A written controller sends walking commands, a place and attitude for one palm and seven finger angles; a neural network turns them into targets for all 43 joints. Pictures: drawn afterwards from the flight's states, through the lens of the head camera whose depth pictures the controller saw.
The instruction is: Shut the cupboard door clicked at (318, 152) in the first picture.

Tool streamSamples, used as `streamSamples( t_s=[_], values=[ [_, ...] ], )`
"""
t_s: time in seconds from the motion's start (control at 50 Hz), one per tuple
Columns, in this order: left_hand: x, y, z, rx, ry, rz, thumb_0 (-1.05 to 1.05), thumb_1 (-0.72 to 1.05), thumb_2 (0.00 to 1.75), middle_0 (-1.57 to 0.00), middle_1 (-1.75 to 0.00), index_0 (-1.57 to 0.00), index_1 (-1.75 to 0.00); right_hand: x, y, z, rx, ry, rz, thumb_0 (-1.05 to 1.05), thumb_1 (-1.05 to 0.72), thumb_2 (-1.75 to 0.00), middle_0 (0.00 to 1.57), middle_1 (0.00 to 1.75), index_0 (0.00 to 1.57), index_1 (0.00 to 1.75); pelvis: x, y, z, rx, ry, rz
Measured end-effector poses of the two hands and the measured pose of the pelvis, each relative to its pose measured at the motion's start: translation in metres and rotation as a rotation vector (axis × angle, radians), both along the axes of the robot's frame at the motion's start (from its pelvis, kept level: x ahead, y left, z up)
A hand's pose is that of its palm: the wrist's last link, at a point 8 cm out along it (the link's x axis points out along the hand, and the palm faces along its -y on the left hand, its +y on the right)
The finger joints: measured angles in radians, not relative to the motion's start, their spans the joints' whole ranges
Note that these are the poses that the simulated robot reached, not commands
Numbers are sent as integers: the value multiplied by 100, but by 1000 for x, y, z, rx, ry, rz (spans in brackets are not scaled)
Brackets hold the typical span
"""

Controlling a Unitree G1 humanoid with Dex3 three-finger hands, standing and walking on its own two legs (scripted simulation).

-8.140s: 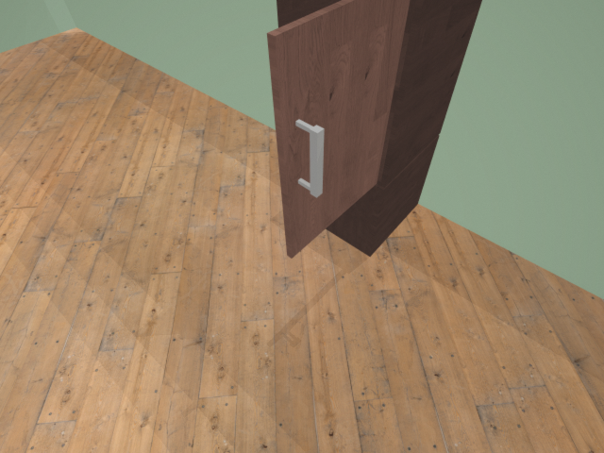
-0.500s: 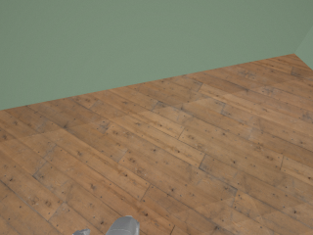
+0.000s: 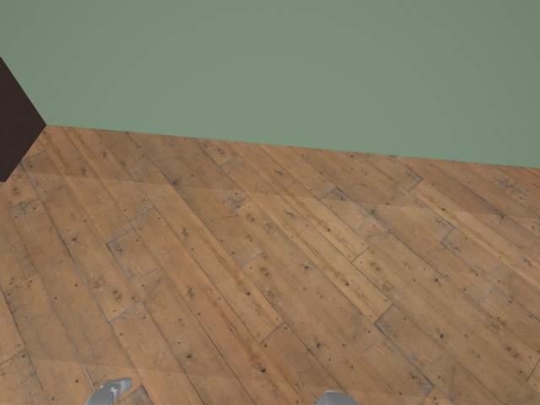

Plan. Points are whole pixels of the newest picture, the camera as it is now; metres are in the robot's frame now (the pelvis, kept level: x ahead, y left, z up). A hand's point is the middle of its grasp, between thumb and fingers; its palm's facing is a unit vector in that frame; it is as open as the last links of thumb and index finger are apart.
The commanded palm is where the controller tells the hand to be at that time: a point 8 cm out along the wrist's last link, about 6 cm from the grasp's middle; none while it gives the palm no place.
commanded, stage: walk to a spot facing it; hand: left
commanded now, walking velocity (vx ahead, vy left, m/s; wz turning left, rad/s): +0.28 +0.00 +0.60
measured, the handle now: out of the picture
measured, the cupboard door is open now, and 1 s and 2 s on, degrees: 88 88 88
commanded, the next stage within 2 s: none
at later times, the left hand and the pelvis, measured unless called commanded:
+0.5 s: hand out of the picture +0.00 +0.14 -0.18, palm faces +0.40 -0.90 -0.19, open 7.4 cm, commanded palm none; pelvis +0.13 +0.01 -0.01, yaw +22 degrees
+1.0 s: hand (125, 265) +0.37 +0.31 -0.15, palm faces +0.41 -0.90 -0.16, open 7.4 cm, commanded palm none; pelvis +0.32 +0.09 +0.00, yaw +29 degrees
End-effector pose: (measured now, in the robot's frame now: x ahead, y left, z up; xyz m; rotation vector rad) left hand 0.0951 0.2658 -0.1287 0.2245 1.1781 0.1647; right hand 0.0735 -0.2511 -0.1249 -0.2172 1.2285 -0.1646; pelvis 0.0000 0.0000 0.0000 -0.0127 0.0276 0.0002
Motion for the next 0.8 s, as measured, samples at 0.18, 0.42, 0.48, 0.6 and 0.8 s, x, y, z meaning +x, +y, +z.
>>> streamSamples(
  t_s=[0.18, 0.42, 0.48, 0.6, 0.8],
  values=[
    [-11, -42, 9, 12, -52, 103, 0, 91, 90, -20, -30, -20, -29, 22, -37, -23, 36, 100, 66, 0, -90, -90, 20, 30, 20, 30, 29, -34, -5, 20, -13, 137],
    [-97, -81, -6, -104, 239, 394, 0, 91, 90, -20, -30, -20, -29, 192, 14, -10, 33, 32, 348, 1, -91, -90, 20, 30, 19, 30, 99, -19, -1, 36, 1, 325],
    [-115, -81, -14, -138, 321, 470, 0, 91, 90, -20, -30, -20, -29, 249, 56, -12, 38, -30, 448, 1, -91, -90, 20, 30, 19, 30, 120, -2, -9, 37, 0, 366],
    [-98, -40, -37, -169, 374, 543, 1, 91, 90, -20, -30, -20, -29, 322, 124, -13, 35, -190, 528, 0, -91, -90, 20, 30, 20, 30, 160, 40, -29, 25, -20, 423],
    [89, 55, -8, -83, -49, 496, 0, 91, 90, -20, -30, -20, -29, 311, 137, 3, 10, -12, 490, 0, -92, -90, 20, 30, 20, 30, 224, 72, 3, 10, -33, 487]
  ],
)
